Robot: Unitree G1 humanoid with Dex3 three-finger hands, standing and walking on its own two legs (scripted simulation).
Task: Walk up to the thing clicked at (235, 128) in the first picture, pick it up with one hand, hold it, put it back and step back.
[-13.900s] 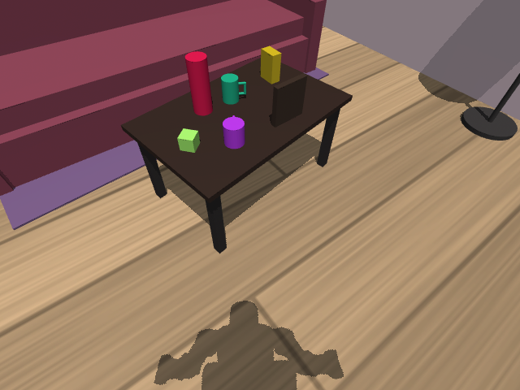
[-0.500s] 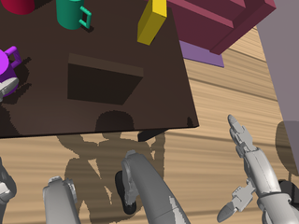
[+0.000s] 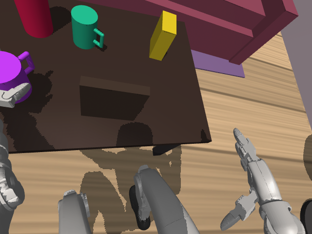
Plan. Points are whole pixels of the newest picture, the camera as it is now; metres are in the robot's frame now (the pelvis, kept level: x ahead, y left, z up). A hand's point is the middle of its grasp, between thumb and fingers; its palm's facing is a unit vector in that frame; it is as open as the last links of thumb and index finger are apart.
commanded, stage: settle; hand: left
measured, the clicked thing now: (12, 74) +0.54 +0.20 -0.05
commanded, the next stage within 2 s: lift in 0.38 s
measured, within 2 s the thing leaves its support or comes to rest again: neither
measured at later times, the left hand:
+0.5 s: hand out of the picture +0.52 +0.21 -0.01, palm faces +0.23 -0.97 -0.02, open 11.3 cm
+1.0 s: hand out of the picture +0.47 +0.21 +0.04, palm faces +0.22 -0.97 -0.03, open 11.3 cm
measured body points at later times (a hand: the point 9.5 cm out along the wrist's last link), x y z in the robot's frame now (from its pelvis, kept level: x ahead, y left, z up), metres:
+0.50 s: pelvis +0.00 +0.00 +0.02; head +0.18 +0.07 +0.42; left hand +0.50 +0.26 -0.01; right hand +0.17 -0.26 +0.08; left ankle +0.03 +0.12 -0.56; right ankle +0.07 -0.15 -0.56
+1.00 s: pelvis +0.02 +0.00 +0.05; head +0.15 +0.06 +0.48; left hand +0.46 +0.26 +0.05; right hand +0.19 -0.26 +0.09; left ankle +0.03 +0.12 -0.56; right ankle +0.07 -0.15 -0.56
